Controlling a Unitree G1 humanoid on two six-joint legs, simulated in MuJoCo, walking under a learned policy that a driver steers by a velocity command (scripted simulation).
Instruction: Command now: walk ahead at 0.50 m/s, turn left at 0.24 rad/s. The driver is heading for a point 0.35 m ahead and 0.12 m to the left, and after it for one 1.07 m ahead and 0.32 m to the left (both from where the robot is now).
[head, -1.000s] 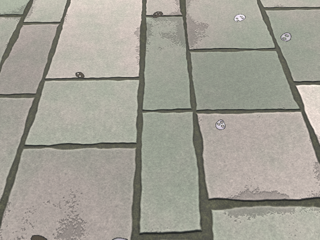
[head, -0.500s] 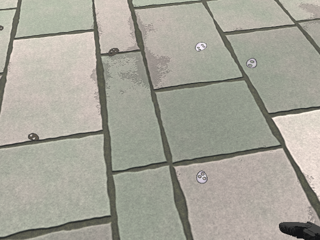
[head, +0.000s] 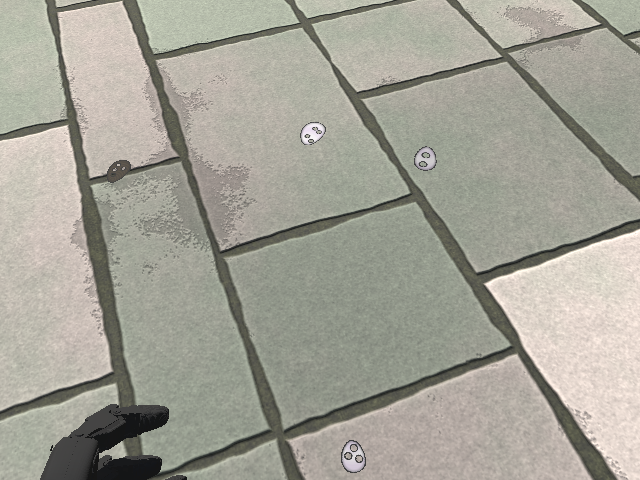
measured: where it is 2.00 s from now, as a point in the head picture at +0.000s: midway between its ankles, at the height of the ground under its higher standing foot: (142, 289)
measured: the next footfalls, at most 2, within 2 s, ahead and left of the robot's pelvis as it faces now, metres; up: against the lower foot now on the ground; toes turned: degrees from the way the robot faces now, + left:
left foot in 0.50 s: +0.40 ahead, +0.18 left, +0.00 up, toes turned +19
right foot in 0.98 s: +0.73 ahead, +0.10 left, +0.00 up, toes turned +33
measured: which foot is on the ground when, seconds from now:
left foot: down 0.00-0.00, up 0.02-0.48, down 0.50-1.00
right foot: down 0.00-0.52, up 0.54-0.96, down 0.98-1.00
